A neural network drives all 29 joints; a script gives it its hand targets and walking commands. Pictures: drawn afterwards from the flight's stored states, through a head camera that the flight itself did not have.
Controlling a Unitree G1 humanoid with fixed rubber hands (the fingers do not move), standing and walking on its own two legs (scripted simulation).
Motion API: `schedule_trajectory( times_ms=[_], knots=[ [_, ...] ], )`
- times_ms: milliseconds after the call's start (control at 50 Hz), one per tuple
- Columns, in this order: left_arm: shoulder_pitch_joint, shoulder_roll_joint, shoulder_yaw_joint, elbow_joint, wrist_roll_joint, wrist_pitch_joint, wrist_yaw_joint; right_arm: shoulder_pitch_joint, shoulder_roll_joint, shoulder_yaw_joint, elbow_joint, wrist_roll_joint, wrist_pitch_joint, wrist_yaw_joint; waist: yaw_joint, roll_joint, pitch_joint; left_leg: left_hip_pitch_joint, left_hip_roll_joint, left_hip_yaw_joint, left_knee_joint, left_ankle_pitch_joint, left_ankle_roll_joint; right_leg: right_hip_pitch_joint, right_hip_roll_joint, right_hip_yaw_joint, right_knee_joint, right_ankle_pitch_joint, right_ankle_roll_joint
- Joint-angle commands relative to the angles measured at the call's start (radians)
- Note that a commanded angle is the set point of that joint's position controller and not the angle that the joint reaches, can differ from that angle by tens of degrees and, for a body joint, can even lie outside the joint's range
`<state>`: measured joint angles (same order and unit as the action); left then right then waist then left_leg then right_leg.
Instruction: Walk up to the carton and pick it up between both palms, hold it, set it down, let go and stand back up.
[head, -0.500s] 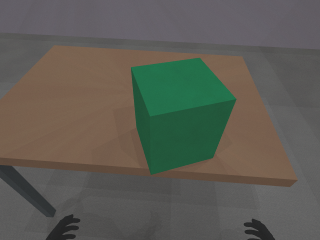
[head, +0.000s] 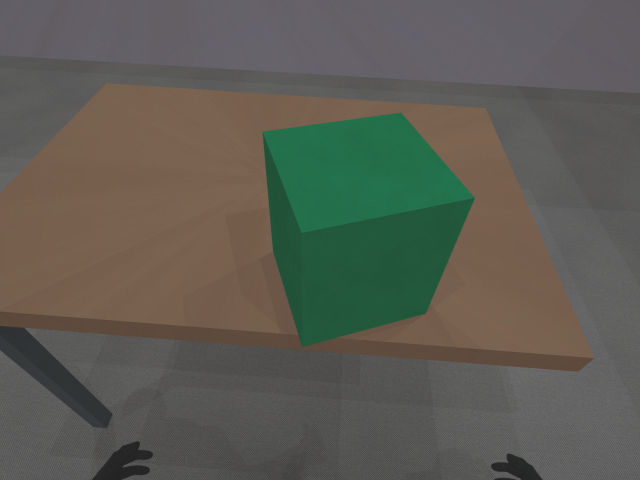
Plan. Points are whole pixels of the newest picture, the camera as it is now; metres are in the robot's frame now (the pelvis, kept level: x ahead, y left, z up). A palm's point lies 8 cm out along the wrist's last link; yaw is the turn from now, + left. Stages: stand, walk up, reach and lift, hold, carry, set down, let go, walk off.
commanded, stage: stand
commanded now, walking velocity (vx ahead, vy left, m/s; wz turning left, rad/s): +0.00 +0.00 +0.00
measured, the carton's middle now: (351, 230) +0.47 -0.04 +0.05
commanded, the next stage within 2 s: walk up in 1.14 s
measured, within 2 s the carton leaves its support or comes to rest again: neither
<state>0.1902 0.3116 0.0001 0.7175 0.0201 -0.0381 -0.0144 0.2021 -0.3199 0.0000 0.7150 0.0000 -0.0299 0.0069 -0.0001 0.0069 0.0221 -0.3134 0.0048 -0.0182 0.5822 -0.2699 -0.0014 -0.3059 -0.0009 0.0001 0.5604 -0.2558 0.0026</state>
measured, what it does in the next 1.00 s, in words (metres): stands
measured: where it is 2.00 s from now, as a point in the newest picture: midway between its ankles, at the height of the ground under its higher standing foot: outside the picture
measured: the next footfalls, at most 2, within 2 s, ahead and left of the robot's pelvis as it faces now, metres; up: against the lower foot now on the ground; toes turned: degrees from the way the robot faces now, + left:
right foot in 1.66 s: -0.01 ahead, -0.15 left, +0.00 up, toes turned -1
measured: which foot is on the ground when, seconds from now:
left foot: down 0.00-1.00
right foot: down 0.00-1.00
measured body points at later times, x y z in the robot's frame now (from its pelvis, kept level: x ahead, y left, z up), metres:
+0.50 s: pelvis -0.01 +0.00 +0.00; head +0.00 +0.00 +0.45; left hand +0.12 +0.28 -0.10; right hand +0.12 -0.28 -0.10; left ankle +0.02 +0.12 -0.73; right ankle +0.03 -0.12 -0.73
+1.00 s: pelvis -0.01 +0.00 +0.01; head +0.00 +0.00 +0.46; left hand +0.10 +0.28 -0.11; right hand +0.10 -0.28 -0.11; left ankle +0.02 +0.12 -0.73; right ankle +0.03 -0.12 -0.73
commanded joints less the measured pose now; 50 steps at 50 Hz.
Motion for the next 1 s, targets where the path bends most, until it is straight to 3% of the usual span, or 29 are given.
schedule_trajectory(
  times_ms=[0, 80, 100, 140, 160, 200, 260, 280, 300, 320, 340, 360, 400, 420, 440, 460, 500, 520, 560, 580, 640, 660, 720, 780, 840, 880, 900, 960, 980],
  knots=[
    [-0.055, 0.190, 0.068, -0.066, -0.019, -0.021, 0.005, -0.077, -0.223, -0.069, -0.059, -0.002, -0.032, -0.001, 0.026, 0.008, -0.122, 0.080, 0.104, -0.111, -0.151, 0.118, 0.043, 0.129, -0.106, 0.100, -0.109, 0.086, -0.037],
    [-0.040, 0.237, 0.073, -0.036, -0.017, -0.019, 0.008, -0.022, -0.196, -0.068, -0.018, 0.004, -0.032, -0.008, -0.002, -0.023, -0.128, 0.118, 0.114, -0.124, -0.150, 0.154, 0.058, 0.120, -0.118, 0.101, -0.119, 0.146, -0.044],
    [-0.050, 0.191, 0.060, -0.025, -0.027, -0.015, 0.012, -0.041, -0.214, -0.067, -0.019, -0.006, -0.028, -0.013, 0.014, -0.011, -0.105, 0.115, 0.110, -0.117, -0.147, 0.158, 0.057, 0.097, -0.109, 0.105, -0.130, 0.126, -0.036],
    [-0.051, 0.195, 0.057, -0.028, -0.022, -0.016, 0.008, -0.034, -0.201, -0.060, -0.029, -0.008, -0.029, -0.009, -0.003, 0.001, -0.123, 0.106, 0.121, -0.128, -0.157, 0.157, 0.047, 0.124, -0.105, 0.099, -0.121, 0.081, -0.034],
    [-0.056, 0.200, 0.061, -0.022, -0.022, -0.019, 0.008, -0.068, -0.231, -0.073, -0.024, -0.003, -0.029, -0.012, 0.017, -0.037, -0.114, 0.088, 0.120, -0.120, -0.162, 0.126, 0.046, 0.125, -0.109, 0.091, -0.135, 0.116, -0.033],
    [-0.046, 0.194, 0.060, -0.015, -0.020, -0.023, 0.008, -0.060, -0.205, -0.061, -0.007, 0.000, -0.031, -0.006, 0.025, 0.030, -0.119, 0.088, 0.123, -0.140, -0.185, 0.112, 0.047, 0.149, -0.107, 0.096, -0.125, 0.095, -0.036],
    [-0.065, 0.249, 0.061, 0.006, -0.022, -0.025, 0.017, -0.019, -0.193, -0.060, -0.001, 0.005, -0.026, 0.000, -0.014, -0.032, -0.090, 0.123, 0.106, -0.102, -0.177, 0.118, 0.037, 0.099, -0.132, 0.135, -0.151, 0.112, -0.048],
    [-0.035, 0.215, 0.057, 0.013, -0.029, -0.019, 0.016, -0.020, -0.212, -0.064, 0.023, -0.001, -0.031, -0.005, 0.001, 0.007, -0.119, 0.140, 0.113, -0.111, -0.173, 0.100, 0.045, 0.106, -0.124, 0.119, -0.168, 0.082, -0.043],
    [-0.063, 0.233, 0.062, 0.009, -0.020, -0.017, 0.015, -0.046, -0.196, -0.054, 0.010, -0.011, -0.029, -0.004, -0.007, -0.018, -0.116, 0.139, 0.106, -0.116, -0.170, 0.154, 0.046, 0.117, -0.111, 0.103, -0.145, 0.117, -0.037],
    [-0.038, 0.224, 0.060, 0.008, -0.032, -0.017, 0.012, -0.047, -0.226, -0.067, 0.004, -0.004, -0.030, -0.006, 0.016, -0.003, -0.066, 0.092, 0.118, -0.110, -0.175, 0.113, 0.050, 0.098, -0.123, 0.120, -0.159, 0.081, -0.042],
    [-0.045, 0.211, 0.064, 0.024, -0.028, -0.013, 0.011, -0.062, -0.188, -0.060, 0.008, -0.002, -0.028, -0.008, 0.007, 0.024, -0.103, 0.094, 0.104, -0.121, -0.193, 0.072, 0.039, 0.126, -0.125, 0.112, -0.164, 0.053, -0.038],
    [-0.073, 0.222, 0.066, 0.017, -0.022, -0.016, 0.011, -0.061, -0.208, -0.059, 0.019, 0.000, -0.028, -0.006, 0.015, -0.016, -0.091, 0.078, 0.107, -0.120, -0.185, 0.082, 0.041, 0.139, -0.118, 0.108, -0.180, 0.059, -0.037],
    [-0.055, 0.214, 0.057, 0.029, -0.020, -0.017, 0.006, -0.036, -0.178, -0.060, 0.017, 0.000, -0.029, -0.001, -0.004, -0.002, -0.079, 0.110, 0.121, -0.128, -0.187, 0.089, 0.044, 0.104, -0.123, 0.115, -0.165, 0.034, -0.036],
    [-0.037, 0.226, 0.062, 0.034, -0.027, -0.024, 0.010, -0.047, -0.229, -0.064, 0.040, -0.004, -0.027, -0.006, 0.021, -0.005, -0.077, 0.099, 0.127, -0.131, -0.184, 0.100, 0.058, 0.108, -0.120, 0.113, -0.188, 0.081, -0.032],
    [-0.062, 0.195, 0.051, 0.040, -0.020, -0.021, 0.017, -0.020, -0.197, -0.060, 0.045, 0.003, -0.027, -0.006, -0.010, -0.011, -0.134, 0.141, 0.120, -0.120, -0.209, 0.084, 0.044, 0.131, -0.126, 0.107, -0.170, 0.088, -0.040],
    [-0.051, 0.203, 0.048, 0.024, -0.032, -0.021, 0.013, -0.031, -0.204, -0.059, 0.037, -0.003, -0.028, -0.008, 0.004, 0.006, -0.126, 0.123, 0.126, -0.139, -0.194, 0.084, 0.049, 0.130, -0.122, 0.110, -0.165, 0.065, -0.036],
    [-0.071, 0.187, 0.045, 0.040, -0.023, -0.018, 0.014, -0.022, -0.185, -0.060, 0.053, 0.008, -0.025, -0.007, -0.015, 0.017, -0.094, 0.143, 0.114, -0.113, -0.195, 0.085, 0.035, 0.095, -0.126, 0.118, -0.198, 0.040, -0.037],
    [-0.053, 0.194, 0.044, 0.043, -0.019, -0.022, 0.011, -0.019, -0.181, -0.050, 0.061, 0.004, -0.021, -0.007, -0.003, -0.052, -0.096, 0.138, 0.111, -0.121, -0.197, 0.101, 0.033, 0.098, -0.119, 0.116, -0.190, 0.043, -0.031],
    [-0.057, 0.203, 0.049, 0.063, -0.027, -0.016, 0.013, -0.035, -0.211, -0.060, 0.053, 0.001, -0.018, -0.004, -0.013, 0.022, -0.110, 0.127, 0.119, -0.128, -0.206, 0.106, 0.040, 0.119, -0.122, 0.107, -0.188, 0.082, -0.029],
    [-0.029, 0.211, 0.054, 0.057, -0.025, -0.017, 0.009, -0.044, -0.199, -0.063, 0.061, -0.005, -0.021, -0.004, 0.009, -0.007, -0.093, 0.110, 0.120, -0.133, -0.225, 0.060, 0.046, 0.125, -0.115, 0.109, -0.172, 0.050, -0.032],
    [-0.056, 0.181, 0.048, 0.078, -0.026, -0.013, 0.003, -0.079, -0.199, -0.061, 0.061, -0.008, -0.035, -0.004, 0.016, 0.019, -0.097, 0.068, 0.133, -0.163, -0.241, -0.034, 0.046, 0.149, -0.105, 0.102, -0.182, 0.008, -0.034],
    [-0.063, 0.218, 0.053, 0.075, -0.016, -0.016, 0.006, -0.083, -0.223, -0.074, 0.068, 0.002, -0.034, 0.002, 0.008, -0.010, -0.079, 0.072, 0.114, -0.124, -0.244, -0.027, 0.034, 0.132, -0.115, 0.111, -0.191, -0.007, -0.033],
    [-0.052, 0.222, 0.057, 0.083, -0.021, -0.013, 0.011, -0.045, -0.183, -0.058, 0.081, 0.001, -0.029, -0.007, -0.004, -0.033, -0.024, 0.087, 0.102, -0.127, -0.215, 0.042, 0.038, 0.077, -0.119, 0.119, -0.214, 0.012, -0.035],
    [-0.073, 0.202, 0.051, 0.084, -0.019, -0.022, 0.008, -0.036, -0.202, -0.064, 0.090, 0.001, -0.021, -0.004, -0.012, 0.020, -0.083, 0.141, 0.104, -0.104, -0.212, 0.050, 0.032, 0.070, -0.136, 0.140, -0.240, -0.029, -0.046],
    [-0.058, 0.220, 0.047, 0.099, -0.021, -0.024, 0.012, -0.033, -0.184, -0.055, 0.104, 0.004, -0.028, -0.002, -0.002, -0.048, -0.109, 0.143, 0.122, -0.124, -0.211, 0.047, 0.039, 0.116, -0.121, 0.121, -0.223, 0.019, -0.029],
    [-0.036, 0.221, 0.057, 0.110, -0.029, -0.011, 0.012, -0.083, -0.195, -0.053, 0.091, 0.002, -0.031, -0.003, 0.020, 0.031, -0.097, 0.108, 0.113, -0.113, -0.221, 0.049, 0.040, 0.130, -0.127, 0.142, -0.220, 0.019, -0.038],
    [-0.073, 0.204, 0.053, 0.109, -0.015, -0.018, 0.017, -0.077, -0.193, -0.064, 0.090, 0.007, -0.029, -0.007, -0.010, -0.061, -0.122, 0.120, 0.116, -0.118, -0.231, 0.048, 0.040, 0.118, -0.128, 0.117, -0.206, 0.049, -0.035],
    [-0.025, 0.213, 0.055, 0.123, -0.026, -0.015, 0.010, -0.041, -0.230, -0.064, 0.115, 0.009, -0.033, -0.009, 0.011, 0.033, -0.095, 0.123, 0.120, -0.130, -0.242, 0.087, 0.043, 0.127, -0.118, 0.114, -0.210, 0.067, -0.033],
    [-0.014, 0.205, 0.055, 0.135, -0.026, -0.017, 0.008, -0.046, -0.229, -0.059, 0.119, -0.005, -0.033, -0.012, 0.014, 0.021, -0.109, 0.122, 0.121, -0.125, -0.228, 0.074, 0.046, 0.148, -0.111, 0.106, -0.201, 0.101, -0.031]
  ],
)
